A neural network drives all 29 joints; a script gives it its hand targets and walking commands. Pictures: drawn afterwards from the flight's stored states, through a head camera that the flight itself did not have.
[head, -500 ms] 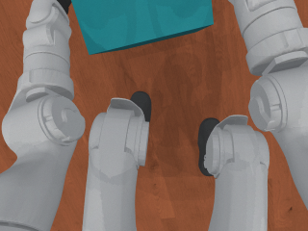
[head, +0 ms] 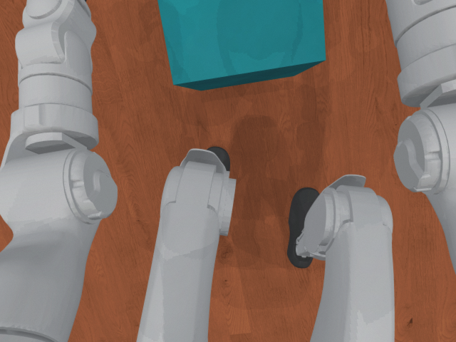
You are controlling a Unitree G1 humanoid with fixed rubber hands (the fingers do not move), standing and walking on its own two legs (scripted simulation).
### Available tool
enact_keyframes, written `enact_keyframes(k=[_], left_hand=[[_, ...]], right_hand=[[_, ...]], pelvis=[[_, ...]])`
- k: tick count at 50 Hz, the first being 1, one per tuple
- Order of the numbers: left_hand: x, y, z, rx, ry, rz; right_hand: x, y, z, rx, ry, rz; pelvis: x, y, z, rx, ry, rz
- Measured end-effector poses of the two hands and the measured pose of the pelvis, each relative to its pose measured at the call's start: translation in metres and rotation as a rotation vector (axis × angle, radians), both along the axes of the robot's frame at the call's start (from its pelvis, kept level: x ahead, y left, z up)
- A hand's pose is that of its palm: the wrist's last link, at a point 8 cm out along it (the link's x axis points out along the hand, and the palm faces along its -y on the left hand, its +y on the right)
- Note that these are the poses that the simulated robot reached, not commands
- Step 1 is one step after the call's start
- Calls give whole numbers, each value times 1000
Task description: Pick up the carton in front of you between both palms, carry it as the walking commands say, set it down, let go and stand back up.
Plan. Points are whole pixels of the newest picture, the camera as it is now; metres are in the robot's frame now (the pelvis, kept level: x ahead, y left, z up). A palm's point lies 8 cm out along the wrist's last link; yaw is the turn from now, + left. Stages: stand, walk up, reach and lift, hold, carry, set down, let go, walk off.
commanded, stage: set down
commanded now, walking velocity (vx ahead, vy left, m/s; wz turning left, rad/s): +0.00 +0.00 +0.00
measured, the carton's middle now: (239, 19) +0.54 +0.12 -0.29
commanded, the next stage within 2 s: let go in 0.74 s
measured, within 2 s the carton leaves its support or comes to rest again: neither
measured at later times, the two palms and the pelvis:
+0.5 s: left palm out of the picture +0.50 +0.33 +0.02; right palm out of the picture +0.62 -0.05 +0.02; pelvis +0.03 +0.00 +0.12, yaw +0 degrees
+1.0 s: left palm out of the picture +0.46 +0.31 +0.14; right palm out of the picture +0.56 -0.08 +0.14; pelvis +0.06 +0.02 +0.25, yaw -1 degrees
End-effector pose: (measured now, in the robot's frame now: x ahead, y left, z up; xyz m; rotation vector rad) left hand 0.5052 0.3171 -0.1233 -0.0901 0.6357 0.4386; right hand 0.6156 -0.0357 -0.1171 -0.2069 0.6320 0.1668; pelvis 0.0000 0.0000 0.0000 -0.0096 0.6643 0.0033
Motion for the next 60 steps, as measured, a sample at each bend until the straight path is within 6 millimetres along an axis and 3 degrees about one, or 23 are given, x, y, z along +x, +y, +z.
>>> enact_keyframes(k=[5, 16, 34, 41, 47, 54, 60], left_hand=[[-4, 2, 33, 1, 8, -4], [0, 4, 90, 15, 2, -8], [-6, 11, 206, 14, -4, -12], [-8, 9, 240, 21, 1, -35], [-24, -1, 257, 48, 53, -134], [-66, -11, 282, 74, 142, -283], [-103, -9, 317, 85, 168, -340]], right_hand=[[2, 1, 33, 7, 22, -13], [7, -12, 85, 11, -1, -29], [6, -14, 199, 8, 8, -10], [2, -18, 234, -1, 12, -15], [-29, -31, 250, -32, 26, -75], [-95, -52, 275, -66, 56, -177], [-132, -65, 307, -73, 56, -195]], pelvis=[[4, 0, 23, -10, 58, 9], [15, 2, 69, -20, 142, 12], [35, 5, 172, -23, 162, 22], [42, 8, 206, -25, 149, 22], [52, 14, 237, -31, 118, 20], [67, 23, 272, -33, 18, 16], [81, 30, 296, -25, -94, 20]])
